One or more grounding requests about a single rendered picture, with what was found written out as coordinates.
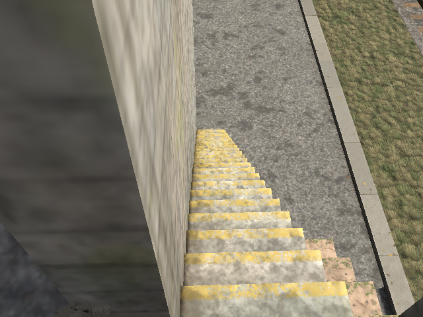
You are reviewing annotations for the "robot left hand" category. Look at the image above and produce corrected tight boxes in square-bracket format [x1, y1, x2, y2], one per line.
[52, 303, 110, 317]

